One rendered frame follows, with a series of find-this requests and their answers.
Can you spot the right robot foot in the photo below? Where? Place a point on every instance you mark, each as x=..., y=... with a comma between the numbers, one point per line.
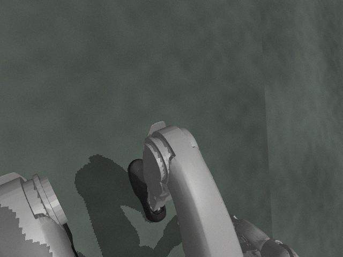
x=135, y=172

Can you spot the left robot foot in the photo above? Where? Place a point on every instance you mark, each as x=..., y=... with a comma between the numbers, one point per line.
x=70, y=238

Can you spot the right robot arm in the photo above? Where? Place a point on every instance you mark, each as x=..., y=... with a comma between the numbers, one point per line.
x=275, y=248

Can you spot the right robot hand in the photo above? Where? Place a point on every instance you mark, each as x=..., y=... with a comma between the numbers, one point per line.
x=252, y=235

